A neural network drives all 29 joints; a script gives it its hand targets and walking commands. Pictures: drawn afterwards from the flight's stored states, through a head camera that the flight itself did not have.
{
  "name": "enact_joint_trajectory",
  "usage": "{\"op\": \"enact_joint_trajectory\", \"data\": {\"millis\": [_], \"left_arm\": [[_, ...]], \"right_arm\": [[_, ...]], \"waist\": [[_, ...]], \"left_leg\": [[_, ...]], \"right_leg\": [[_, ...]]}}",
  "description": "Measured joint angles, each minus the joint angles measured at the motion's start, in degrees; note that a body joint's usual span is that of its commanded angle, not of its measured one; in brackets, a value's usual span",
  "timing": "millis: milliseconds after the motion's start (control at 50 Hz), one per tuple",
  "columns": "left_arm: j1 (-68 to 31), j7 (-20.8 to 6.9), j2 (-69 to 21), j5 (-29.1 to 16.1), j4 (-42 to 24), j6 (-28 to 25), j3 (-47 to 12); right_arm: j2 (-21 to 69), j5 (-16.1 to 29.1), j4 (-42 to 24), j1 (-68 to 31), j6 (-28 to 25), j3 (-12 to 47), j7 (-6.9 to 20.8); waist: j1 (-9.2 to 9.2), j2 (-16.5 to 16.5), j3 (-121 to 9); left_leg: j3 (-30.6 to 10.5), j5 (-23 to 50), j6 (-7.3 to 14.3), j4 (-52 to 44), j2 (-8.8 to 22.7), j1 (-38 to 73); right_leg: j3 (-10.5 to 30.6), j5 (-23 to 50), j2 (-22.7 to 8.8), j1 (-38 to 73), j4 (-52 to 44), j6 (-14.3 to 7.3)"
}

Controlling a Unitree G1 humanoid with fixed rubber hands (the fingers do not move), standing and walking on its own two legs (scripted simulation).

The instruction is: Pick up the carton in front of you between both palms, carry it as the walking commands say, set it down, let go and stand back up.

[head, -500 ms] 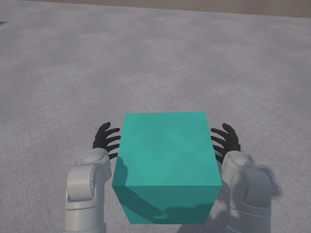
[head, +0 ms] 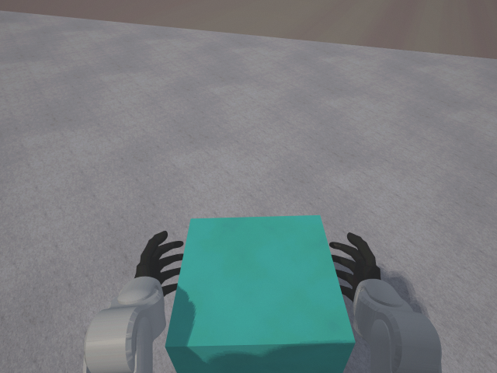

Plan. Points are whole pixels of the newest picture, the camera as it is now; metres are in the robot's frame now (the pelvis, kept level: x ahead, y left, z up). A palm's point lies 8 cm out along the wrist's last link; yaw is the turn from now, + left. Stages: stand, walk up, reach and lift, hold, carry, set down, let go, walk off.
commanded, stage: carry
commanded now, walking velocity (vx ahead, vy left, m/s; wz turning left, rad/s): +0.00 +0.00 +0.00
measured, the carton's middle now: (258, 315) +0.24 +0.00 -0.01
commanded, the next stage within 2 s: hold in 2.00 s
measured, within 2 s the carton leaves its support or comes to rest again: neither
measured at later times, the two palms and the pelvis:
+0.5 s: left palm (181, 237) +0.31 +0.13 +0.09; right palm (367, 242) +0.31 -0.17 +0.10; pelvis +0.07 -0.02 +0.00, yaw +0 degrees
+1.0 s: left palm (193, 237) +0.33 +0.11 +0.07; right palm (367, 253) +0.32 -0.18 +0.06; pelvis +0.04 -0.03 +0.00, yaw +0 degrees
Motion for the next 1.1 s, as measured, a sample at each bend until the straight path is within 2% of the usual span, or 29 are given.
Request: {"op": "enact_joint_trajectory", "data": {"millis": [40,120,180,220,260,320,440,640,780,880,1100], "left_arm": [[-0.1,-0.1,0.0,0.4,0.9,0.1,-0.4],[0.2,-0.1,-0.1,1.2,1.5,-0.4,-1.2],[0.4,-0.1,-0.1,1.4,1.4,-0.5,-1.3],[0.0,0.7,-0.1,1.5,1.3,-0.3,-1.7],[-0.6,2.7,0.0,2.1,2.1,0.0,-2.2],[-1.8,3.4,0.0,1.5,3.4,0.6,-1.6],[-3.0,3.7,0.1,1.1,5.2,1.9,-1.2],[-4.4,3.1,0.1,1.7,6.4,1.0,-0.9],[-7.1,1.0,0.0,5.1,13.5,-2.0,-0.5],[-10.3,-0.2,-0.3,8.0,20.0,-6.4,-0.2],[-15.0,-5.0,-1.1,12.4,33.9,-17.8,5.3]], "right_arm": [[0.0,-0.2,0.3,0.4,0.1,-0.3,0.1],[0.1,-0.5,0.2,1.5,0.0,-0.2,0.1],[0.0,-0.4,0.0,1.0,0.1,-0.2,0.0],[0.0,-0.4,-0.3,0.0,0.0,0.3,-0.6],[-0.1,-0.9,-0.2,-1.1,-0.1,1.3,-1.6],[-0.1,-1.1,1.1,-2.0,0.2,1.0,-1.6],[-0.1,-1.3,2.4,-2.1,0.9,0.5,-1.7],[-0.1,-2.1,2.9,-2.6,0.0,0.5,-1.3],[-0.1,-5.5,9.9,-4.6,-1.3,0.4,0.6],[0.1,-8.4,16.7,-7.6,-3.4,-0.1,0.3],[0.9,-12.5,31.4,-13.4,-14.2,-5.0,4.7]], "waist": [[-0.32,0.6,0.4],[-1.11,0.6,-0.5],[-1.29,1.0,-2.1],[-1.3,1.6,-2.8],[-1.2,2.0,-3.4],[-0.71,2.0,-4.1],[-0.13,2.1,-3.3],[-0.46,2.2,-1.3],[-0.38,2.1,-1.0],[-0.33,2.3,-0.1],[-0.56,2.4,1.1]], "left_leg": [[-0.1,-0.4,0.3,-1.5,0.2,1.5],[-0.1,-1.7,-0.2,-2.7,-0.3,4.3],[-0.1,-3.4,-0.8,-1.9,-0.2,5.0],[-0.3,-4.7,-1.1,-0.5,0.2,4.7],[-0.5,-6.1,-1.4,1.3,0.7,4.2],[-0.9,-7.9,-1.9,3.6,1.4,3.5],[-1.3,-9.7,-2.6,6.2,2.2,3.1],[-1.6,-9.6,-3.1,6.9,2.8,3.0],[-1.6,-8.3,-3.3,5.7,3.0,3.6],[-1.7,-6.9,-3.3,4.5,3.1,3.7],[-2.0,-4.8,-3.4,3.2,3.4,2.8]], "right_leg": [[-0.4,2.3,0.1,-1.7,-5.2,-0.7],[-1.8,15.4,-0.9,-1.1,-12.1,-0.6],[-1.9,13.8,-0.9,0.3,-12.7,-0.3],[-2.0,12.6,-0.7,0.6,-12.5,-0.4],[-2.1,11.7,-0.4,0.7,-12.0,-0.5],[-2.4,10.6,0.0,0.7,-11.1,-0.8],[-2.6,8.9,0.5,0.8,-9.4,-1.3],[-2.9,8.6,0.9,0.6,-8.4,-1.9],[-3.0,9.5,1.2,0.8,-8.8,-2.3],[-3.2,10.5,1.4,0.6,-9.3,-2.6],[-3.5,11.8,1.8,-0.7,-9.4,-3.1]]}}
